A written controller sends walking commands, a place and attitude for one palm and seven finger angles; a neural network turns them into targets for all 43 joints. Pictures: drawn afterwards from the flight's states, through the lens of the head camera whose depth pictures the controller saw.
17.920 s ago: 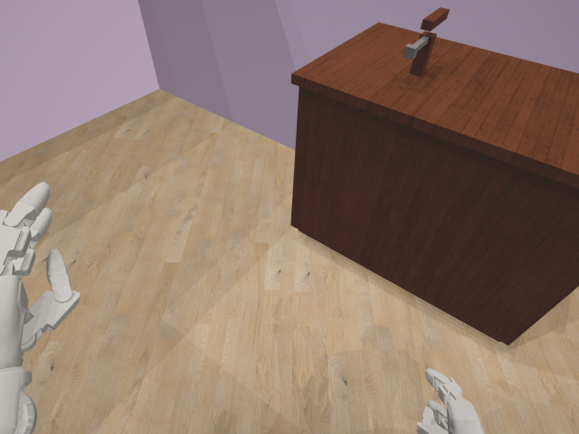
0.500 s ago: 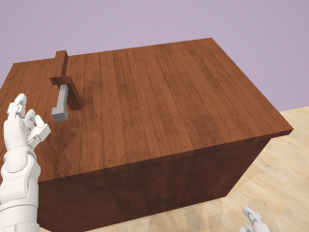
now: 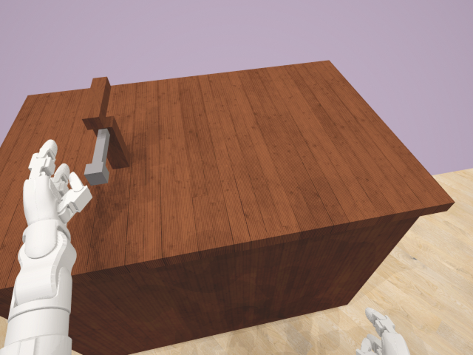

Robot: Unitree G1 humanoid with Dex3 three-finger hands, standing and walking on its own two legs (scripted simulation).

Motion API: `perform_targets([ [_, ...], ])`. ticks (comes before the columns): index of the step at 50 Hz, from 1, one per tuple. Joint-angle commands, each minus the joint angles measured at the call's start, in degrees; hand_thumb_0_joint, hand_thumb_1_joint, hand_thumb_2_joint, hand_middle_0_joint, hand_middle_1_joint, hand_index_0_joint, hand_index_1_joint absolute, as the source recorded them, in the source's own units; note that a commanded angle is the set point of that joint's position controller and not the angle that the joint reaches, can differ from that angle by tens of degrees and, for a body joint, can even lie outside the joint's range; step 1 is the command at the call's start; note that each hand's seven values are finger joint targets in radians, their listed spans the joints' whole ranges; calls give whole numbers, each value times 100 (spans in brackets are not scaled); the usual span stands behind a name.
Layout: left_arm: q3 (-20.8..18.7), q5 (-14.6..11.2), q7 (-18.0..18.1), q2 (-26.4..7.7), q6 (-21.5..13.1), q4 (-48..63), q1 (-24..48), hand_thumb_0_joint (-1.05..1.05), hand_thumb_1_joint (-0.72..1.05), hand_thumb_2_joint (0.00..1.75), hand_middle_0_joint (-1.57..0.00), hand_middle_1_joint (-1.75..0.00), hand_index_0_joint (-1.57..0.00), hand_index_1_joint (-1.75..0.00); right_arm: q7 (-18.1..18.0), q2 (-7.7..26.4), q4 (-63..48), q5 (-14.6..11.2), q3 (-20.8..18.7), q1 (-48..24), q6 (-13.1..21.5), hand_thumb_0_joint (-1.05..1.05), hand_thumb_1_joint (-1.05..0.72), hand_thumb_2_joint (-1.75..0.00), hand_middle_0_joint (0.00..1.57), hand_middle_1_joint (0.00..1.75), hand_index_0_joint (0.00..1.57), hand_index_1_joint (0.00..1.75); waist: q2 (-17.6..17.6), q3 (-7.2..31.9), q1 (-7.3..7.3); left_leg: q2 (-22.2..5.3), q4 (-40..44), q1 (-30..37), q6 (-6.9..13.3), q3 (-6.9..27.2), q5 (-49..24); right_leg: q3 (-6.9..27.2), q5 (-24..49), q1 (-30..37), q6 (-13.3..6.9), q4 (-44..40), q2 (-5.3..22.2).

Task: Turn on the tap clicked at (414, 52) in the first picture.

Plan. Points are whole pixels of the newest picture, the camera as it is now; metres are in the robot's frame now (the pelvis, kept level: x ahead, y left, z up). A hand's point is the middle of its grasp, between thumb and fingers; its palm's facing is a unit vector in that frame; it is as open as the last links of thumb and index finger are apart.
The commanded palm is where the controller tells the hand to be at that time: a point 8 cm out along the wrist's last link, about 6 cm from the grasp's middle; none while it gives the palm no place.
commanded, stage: push the lever round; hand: left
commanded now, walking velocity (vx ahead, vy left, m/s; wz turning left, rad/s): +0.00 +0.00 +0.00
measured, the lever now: (97, 173) +0.36 +0.27 +0.12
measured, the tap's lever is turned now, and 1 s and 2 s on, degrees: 0 16 45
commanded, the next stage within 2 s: none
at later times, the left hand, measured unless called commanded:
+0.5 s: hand (97, 190) +0.33 +0.26 +0.12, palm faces +0.49 -0.87 -0.06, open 7.7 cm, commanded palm +0.29 +0.29 +0.11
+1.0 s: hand (120, 186) +0.34 +0.23 +0.12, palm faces +0.57 -0.82 -0.05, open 7.6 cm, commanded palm +0.30 +0.25 +0.11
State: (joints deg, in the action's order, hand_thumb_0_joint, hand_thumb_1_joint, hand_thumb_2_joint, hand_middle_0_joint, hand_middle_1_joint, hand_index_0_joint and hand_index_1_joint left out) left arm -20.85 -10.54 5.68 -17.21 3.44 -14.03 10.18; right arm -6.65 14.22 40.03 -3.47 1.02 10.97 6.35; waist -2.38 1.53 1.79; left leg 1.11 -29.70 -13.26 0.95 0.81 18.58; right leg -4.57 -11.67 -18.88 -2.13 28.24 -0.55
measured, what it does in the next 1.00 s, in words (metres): stands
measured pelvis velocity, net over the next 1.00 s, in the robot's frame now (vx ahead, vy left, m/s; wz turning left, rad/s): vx -0.01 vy -0.01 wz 0.02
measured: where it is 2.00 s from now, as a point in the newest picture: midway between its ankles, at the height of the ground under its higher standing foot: outside the picture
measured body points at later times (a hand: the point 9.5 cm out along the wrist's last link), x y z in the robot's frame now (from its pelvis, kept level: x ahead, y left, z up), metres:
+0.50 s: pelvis +0.00 -0.01 +0.00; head +0.01 -0.02 +0.45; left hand +0.30 +0.30 +0.12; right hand +0.16 -0.25 -0.10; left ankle -0.03 +0.11 -0.74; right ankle +0.03 -0.10 -0.74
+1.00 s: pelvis -0.01 -0.01 +0.00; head +0.00 -0.02 +0.45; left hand +0.30 +0.27 +0.12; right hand +0.17 -0.24 -0.10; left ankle -0.03 +0.11 -0.74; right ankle +0.03 -0.10 -0.74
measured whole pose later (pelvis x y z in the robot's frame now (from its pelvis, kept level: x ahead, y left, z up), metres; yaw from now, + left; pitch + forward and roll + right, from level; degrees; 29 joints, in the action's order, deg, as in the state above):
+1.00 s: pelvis -0.01 -0.01 +0.00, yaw +1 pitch +1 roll +0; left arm -12.1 -6.0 22.6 -8.8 5.5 -13.3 15.7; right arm -6.1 13.3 41.6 -1.9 1.1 7.7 3.8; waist -2.6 1.0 2.1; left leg 1.3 -30.4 -14.0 0.5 1.8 17.7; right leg -5.6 -11.0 -19.1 -2.6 28.5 -0.3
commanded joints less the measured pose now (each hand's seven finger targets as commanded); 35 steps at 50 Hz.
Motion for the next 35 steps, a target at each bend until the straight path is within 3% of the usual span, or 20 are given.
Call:
perform_targets([
  [1,-362,65,159,-1449,-488,1527,1703,0,90,90,-15,-15,-15,-15,-67,731,-770,24,-273,-499,284,0,-90,-90,20,30,20,30,-155,1467,10,-139,415,-78,-140,106,-1865,272,1163,1199,10,-179,144],
  [3,-218,27,141,-1272,-510,1449,1704,0,90,90,-15,-15,-15,-15,-64,735,-755,23,-266,-496,284,0,-90,-90,20,30,20,30,43,1373,-25,-132,418,-154,-114,84,-1782,273,1189,1215,31,-193,149],
  [4,-444,37,158,-1453,-500,1317,1575,0,90,90,-15,-15,-15,-15,-76,739,-725,6,-258,-534,265,0,-90,-90,20,30,20,30,-6,1267,13,-136,430,-225,-99,101,-1689,274,1076,1192,24,-199,149],
  [5,-340,19,139,-1372,-488,1265,1689,0,90,90,-15,-15,-15,-15,-80,747,-726,7,-252,-505,251,0,-90,-90,20,30,20,30,186,1313,-33,-122,438,-267,-69,95,-1596,289,1039,1201,45,-215,153],
  [6,-416,23,133,-1477,-476,1295,1706,0,90,90,-15,-15,-15,-15,-84,751,-739,8,-267,-522,241,0,-90,-90,20,30,20,30,124,1387,-6,-127,444,-268,-60,75,-1584,312,1065,1270,42,-226,159],
  [7,-243,28,113,-1321,-458,1385,1712,0,90,90,-15,-15,-15,-15,-77,724,-772,2,-257,-560,243,0,-90,-90,20,30,20,30,-132,1370,-5,-109,448,-236,-74,53,-1592,316,1068,1260,32,-227,172],
  [8,-178,15,110,-1242,-431,1355,1706,0,90,90,-15,-15,-15,-15,-69,726,-776,2,-245,-553,256,0,-90,-90,20,30,20,30,-92,1300,-16,-108,457,-240,-82,71,-1567,312,1043,1224,29,-250,172],
  [9,-421,51,162,-1451,-443,1379,1644,0,90,90,-15,-15,-15,-15,-77,719,-754,-9,-248,-583,249,0,-90,-90,20,30,20,30,-216,1280,28,-119,448,-206,-80,82,-1612,305,1025,1214,12,-231,165],
  [12,-76,25,172,-1163,-456,1449,1926,0,90,90,-15,-15,-15,-15,-72,729,-764,5,-248,-565,259,0,-90,-90,20,30,20,30,8,1352,-80,-113,444,-186,-58,78,-1526,305,987,1170,42,-259,153],
  [13,-136,18,190,-1202,-458,1403,1828,0,90,90,-15,-15,-15,-15,-69,732,-747,6,-268,-550,266,0,-90,-90,20,30,20,30,96,1381,-57,-121,441,-194,-57,74,-1506,307,974,1203,48,-269,150],
  [14,-213,56,222,-1256,-478,1409,1760,0,90,90,-15,-15,-15,-15,-73,718,-744,3,-245,-585,264,0,-90,-90,20,30,20,30,-88,1309,0,-116,455,-202,-77,98,-1515,298,926,1183,24,-242,149],
  [16,-86,49,223,-1145,-513,1427,1791,0,90,90,-15,-15,-15,-15,-54,723,-744,14,-268,-543,266,0,-90,-90,20,30,20,30,76,1401,-50,-128,426,-164,-65,70,-1569,301,1039,1207,42,-237,149],
  [19,-123,84,260,-1202,-509,1430,1896,0,90,90,-15,-15,-15,-15,-68,710,-718,-3,-242,-605,238,0,-90,-90,20,30,20,30,-101,1259,-62,-114,437,-208,-52,75,-1419,316,896,1141,39,-261,170],
  [20,49,99,253,-1051,-519,1460,2008,0,90,90,-15,-15,-15,-15,-62,705,-726,3,-248,-570,242,0,-90,-90,20,30,20,30,-65,1306,-105,-114,441,-161,-61,72,-1457,311,916,1115,39,-260,159],
  [23,106,62,361,-898,-479,1441,1895,0,90,90,-15,-15,-15,-15,-52,708,-740,25,-261,-592,260,0,-90,-90,20,30,20,30,159,1359,-73,-104,421,-189,-58,69,-1495,311,1009,1182,54,-276,163],
  [24,-102,96,440,-1080,-481,1444,1816,0,90,90,-15,-15,-15,-15,-56,696,-729,15,-255,-644,240,0,-90,-90,20,30,20,30,-4,1335,-4,-112,438,-226,-72,86,-1449,304,892,1189,41,-256,166],
  [26,158,137,533,-832,-466,1466,1962,0,90,90,-15,-15,-15,-15,-35,680,-731,34,-249,-629,232,0,-90,-90,20,30,20,30,72,1350,-56,-111,440,-195,-89,86,-1479,295,925,1163,41,-265,160],
  [29,203,209,712,-711,-461,1626,1775,0,90,90,-15,-15,-15,-15,-11,658,-746,55,-256,-695,232,0,-90,-90,20,30,20,30,-68,1401,7,-115,426,-132,-132,98,-1625,266,992,1187,26,-221,155],
  [31,444,221,807,-514,-434,1602,2079,0,90,90,-15,-15,-15,-15,-13,666,-723,67,-241,-706,209,0,-90,-90,20,30,20,30,111,1331,-112,-112,416,-169,-107,94,-1434,286,848,1072,58,-276,161],
  [35,306,315,1041,-592,-355,1553,2027,0,90,90,-15,-15,-15,-15,-18,659,-712,96,-241,-773,146,0,-90,-90,20,30,20,30,174,1380,-41,-100,443,-235,-96,88,-1372,302,770,1164,58,-283,179],
])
